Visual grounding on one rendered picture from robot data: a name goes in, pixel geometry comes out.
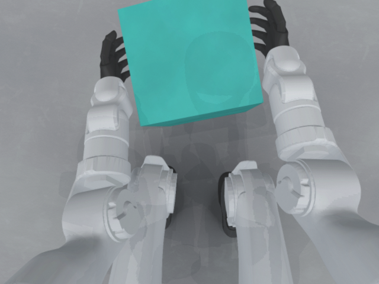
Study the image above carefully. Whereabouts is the right robot upper arm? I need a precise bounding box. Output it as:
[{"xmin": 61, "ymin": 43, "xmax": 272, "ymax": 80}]
[{"xmin": 274, "ymin": 159, "xmax": 379, "ymax": 284}]

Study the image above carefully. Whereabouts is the carton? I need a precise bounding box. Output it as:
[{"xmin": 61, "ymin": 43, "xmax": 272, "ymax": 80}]
[{"xmin": 117, "ymin": 0, "xmax": 264, "ymax": 127}]

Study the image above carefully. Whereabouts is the robot shin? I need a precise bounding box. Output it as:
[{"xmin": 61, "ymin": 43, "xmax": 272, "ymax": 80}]
[
  {"xmin": 227, "ymin": 160, "xmax": 275, "ymax": 226},
  {"xmin": 127, "ymin": 155, "xmax": 170, "ymax": 218}
]

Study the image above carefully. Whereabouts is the robot left hand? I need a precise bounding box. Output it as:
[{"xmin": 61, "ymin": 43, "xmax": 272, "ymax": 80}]
[{"xmin": 100, "ymin": 30, "xmax": 130, "ymax": 83}]

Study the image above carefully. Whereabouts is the robot right hand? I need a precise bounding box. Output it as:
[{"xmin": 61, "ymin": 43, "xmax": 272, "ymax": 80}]
[{"xmin": 248, "ymin": 0, "xmax": 290, "ymax": 58}]

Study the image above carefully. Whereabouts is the left robot shin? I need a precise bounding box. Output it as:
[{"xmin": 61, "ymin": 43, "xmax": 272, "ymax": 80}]
[{"xmin": 127, "ymin": 155, "xmax": 170, "ymax": 218}]

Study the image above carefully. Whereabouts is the right robot forearm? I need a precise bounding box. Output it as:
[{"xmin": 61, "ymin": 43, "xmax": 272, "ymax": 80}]
[{"xmin": 262, "ymin": 46, "xmax": 361, "ymax": 198}]

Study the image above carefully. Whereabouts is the right robot shin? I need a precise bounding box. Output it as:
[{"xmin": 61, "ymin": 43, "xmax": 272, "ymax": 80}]
[{"xmin": 227, "ymin": 160, "xmax": 275, "ymax": 226}]

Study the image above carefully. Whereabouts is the left robot upper arm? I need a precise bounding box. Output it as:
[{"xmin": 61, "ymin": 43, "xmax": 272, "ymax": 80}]
[{"xmin": 4, "ymin": 185, "xmax": 141, "ymax": 284}]

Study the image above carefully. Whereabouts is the left robot forearm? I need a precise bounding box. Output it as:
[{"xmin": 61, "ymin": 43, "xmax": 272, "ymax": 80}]
[{"xmin": 62, "ymin": 76, "xmax": 133, "ymax": 233}]

